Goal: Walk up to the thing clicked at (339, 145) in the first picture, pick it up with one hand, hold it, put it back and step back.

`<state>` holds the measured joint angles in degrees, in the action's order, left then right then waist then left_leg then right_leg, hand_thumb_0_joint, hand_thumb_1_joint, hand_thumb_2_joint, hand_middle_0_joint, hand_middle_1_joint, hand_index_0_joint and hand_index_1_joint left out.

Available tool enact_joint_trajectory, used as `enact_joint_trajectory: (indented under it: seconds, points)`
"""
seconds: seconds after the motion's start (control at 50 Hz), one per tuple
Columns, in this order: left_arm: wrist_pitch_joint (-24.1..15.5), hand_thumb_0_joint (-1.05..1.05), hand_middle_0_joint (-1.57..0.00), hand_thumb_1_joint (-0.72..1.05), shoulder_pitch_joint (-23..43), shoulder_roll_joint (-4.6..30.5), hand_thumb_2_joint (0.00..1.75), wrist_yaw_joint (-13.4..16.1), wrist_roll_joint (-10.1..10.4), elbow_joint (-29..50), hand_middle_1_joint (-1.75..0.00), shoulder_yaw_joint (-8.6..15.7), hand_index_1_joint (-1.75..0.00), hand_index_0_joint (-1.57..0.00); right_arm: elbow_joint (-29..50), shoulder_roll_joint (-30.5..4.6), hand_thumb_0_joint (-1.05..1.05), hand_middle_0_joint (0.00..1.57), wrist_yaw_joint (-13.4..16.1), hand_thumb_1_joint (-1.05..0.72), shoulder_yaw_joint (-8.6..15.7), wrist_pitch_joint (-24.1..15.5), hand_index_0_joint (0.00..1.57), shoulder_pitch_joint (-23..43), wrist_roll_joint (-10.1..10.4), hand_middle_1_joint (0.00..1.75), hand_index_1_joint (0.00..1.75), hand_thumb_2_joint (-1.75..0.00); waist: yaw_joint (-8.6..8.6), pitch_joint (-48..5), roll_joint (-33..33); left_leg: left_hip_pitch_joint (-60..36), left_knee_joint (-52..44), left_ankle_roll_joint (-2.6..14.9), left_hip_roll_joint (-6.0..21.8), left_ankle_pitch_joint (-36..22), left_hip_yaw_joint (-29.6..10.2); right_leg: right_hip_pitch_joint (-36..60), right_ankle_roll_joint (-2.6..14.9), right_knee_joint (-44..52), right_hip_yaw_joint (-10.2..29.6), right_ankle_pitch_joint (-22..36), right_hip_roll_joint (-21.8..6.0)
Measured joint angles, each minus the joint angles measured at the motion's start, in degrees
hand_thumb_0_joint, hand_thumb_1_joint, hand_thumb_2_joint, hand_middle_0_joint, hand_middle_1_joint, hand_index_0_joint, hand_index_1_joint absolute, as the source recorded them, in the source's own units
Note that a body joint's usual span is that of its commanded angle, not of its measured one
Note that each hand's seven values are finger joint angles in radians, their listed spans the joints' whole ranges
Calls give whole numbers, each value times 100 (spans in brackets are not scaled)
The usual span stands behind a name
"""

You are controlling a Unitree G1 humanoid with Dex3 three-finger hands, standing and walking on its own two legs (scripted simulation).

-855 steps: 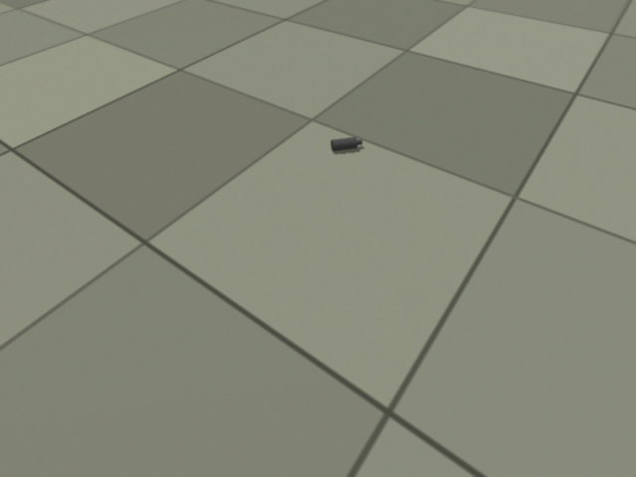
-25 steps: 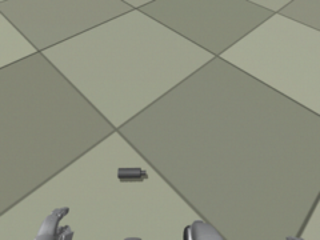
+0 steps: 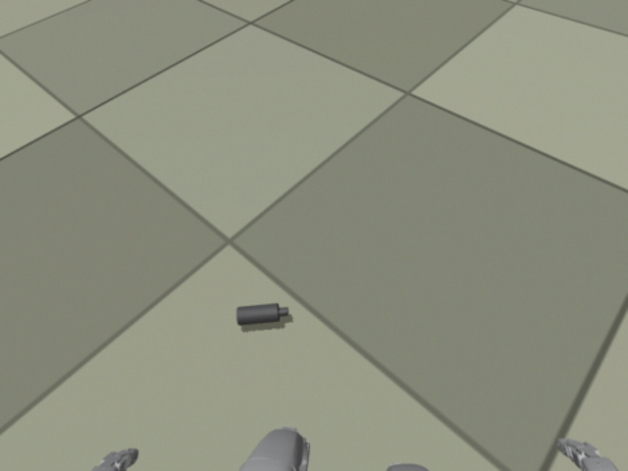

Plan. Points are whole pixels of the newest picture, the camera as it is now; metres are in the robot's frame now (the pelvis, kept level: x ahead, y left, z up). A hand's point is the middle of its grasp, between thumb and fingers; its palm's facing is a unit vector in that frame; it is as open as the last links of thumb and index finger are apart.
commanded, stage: walk up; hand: left
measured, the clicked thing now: (263, 313) +0.62 +0.25 -0.73
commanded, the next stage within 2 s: stand in 1.50 s
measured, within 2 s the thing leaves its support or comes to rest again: neither
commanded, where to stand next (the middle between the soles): +0.25 +0.00 m, yaw +3 degrees
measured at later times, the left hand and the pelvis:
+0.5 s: hand out of the picture -0.08 +0.24 -0.15, palm faces +0.02 -0.93 -0.38, open 7.4 cm; pelvis -0.13 -0.04 +0.00, yaw +0 degrees
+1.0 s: hand out of the picture -0.07 +0.23 -0.14, palm faces +0.09 -0.93 -0.36, open 7.4 cm; pelvis -0.13 -0.04 +0.01, yaw +4 degrees
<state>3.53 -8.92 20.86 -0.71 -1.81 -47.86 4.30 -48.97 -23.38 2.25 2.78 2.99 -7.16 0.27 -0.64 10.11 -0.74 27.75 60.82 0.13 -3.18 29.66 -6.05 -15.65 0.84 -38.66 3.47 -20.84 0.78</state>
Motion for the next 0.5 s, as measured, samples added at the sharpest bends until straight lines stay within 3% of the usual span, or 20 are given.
enact_joint_trajectory:
  seconds: [0.04, 0.08, 0.14, 0.18, 0.22, 0.26, 0.3, 0.34, 0.38, 0.46, 0.5]
  points:
    - [27, 1, -20, 90, -17, -54, 89, 30, -28, 78, -30, -26, -30, -21, 28, -37, 0, 20, 9, -90, -19, -51, 21, -62, 33, 30, 30, -90, -24, -81, 26, -24, 403, -17, -159, 17, -1, -87, 5, 97, 1, 150, -78]
    - [40, 1, -20, 90, 19, -55, 89, 64, -60, 198, -30, -34, -30, -21, 66, -45, 0, 20, 12, -90, -40, -105, 21, -136, 24, 30, 30, -90, -28, -111, 59, -243, 175, -34, -142, 57, 84, -199, -10, 135, -48, 271, -124]
    - [14, 1, -20, 90, 131, 0, 89, 94, -74, 409, -30, -34, -30, -21, 72, -21, 0, 20, -7, -90, -46, -153, 21, -236, -43, 30, 30, -90, 1, -96, 111, -765, -949, -34, 38, 26, 289, -414, -41, 42, -213, 369, -168]
    - [5, 1, -20, 90, 203, 62, 89, 83, -25, 525, -30, -47, -30, -21, 35, -5, 0, 20, -32, -90, -39, -201, 21, -295, -95, 30, 30, -90, 30, -80, 161, -1220, -2089, 7, 132, -596, 443, -618, -79, -206, -322, 339, -207]
    - [32, 1, -20, 90, 307, 165, 89, 82, 27, 510, -30, -22, -30, -21, -83, 144, 0, 20, -53, -90, -30, -228, 21, -261, -179, 30, 30, -90, -46, 51, 461, -1291, -2284, 76, -11, -901, 585, -785, -62, -552, -124, 103, -285]
    - [90, 1, -20, 90, 297, 165, 89, 112, 26, 384, -30, -1, -30, -21, -118, 213, 0, 20, -128, -90, -82, -240, 21, -292, -212, 30, 30, -90, -14, 35, 447, -1196, -2214, 103, 83, -954, 530, -965, -15, -1304, 160, -727, 76]
    - [123, 1, -20, 90, 226, 190, 89, 112, 61, 254, -30, 23, -30, -21, -155, 289, 0, 20, -133, -90, -120, -269, 21, -326, -220, 30, 30, -90, 0, -21, 440, -1193, -2361, 81, 200, -1112, 488, -1086, 29, -2166, 388, -892, 383]
    - [97, 1, -20, 90, 94, 210, 89, 77, 84, 148, -30, 47, -30, -21, -159, 319, 0, 21, -123, -90, -129, -285, 21, -343, -230, 30, 30, -90, -25, -101, 421, -1172, -2515, 53, 315, -1267, 494, -1050, 20, -2581, 430, -797, 471]
    - [53, 1, -20, 90, -79, 219, 89, 21, 77, 38, -30, 63, -30, -21, -130, 310, 0, 21, -135, -90, -102, -303, 21, -337, -251, 30, 30, -90, -33, -173, 376, -1138, -2609, 34, 416, -1376, 511, -776, -40, -2296, 356, -773, 377]
    - [-51, 1, -20, 90, -412, 256, 89, -78, 46, -270, -30, 53, -30, -21, -6, 226, 0, 21, -203, -90, -64, -326, 21, -322, -304, 30, 30, -90, -33, -347, 309, -974, -2542, 17, 557, -1421, 617, 85, -52, -594, 67, -952, 33]
    - [-172, 1, -20, 90, -505, 205, 89, -58, 20, -464, -30, 76, -30, -21, 19, 122, 0, 21, -228, -90, -43, -281, 21, -302, -282, 30, 30, -90, -50, -375, 133, -818, -2276, -25, 708, -1336, 591, 473, -4, 325, -86, -258, 72]
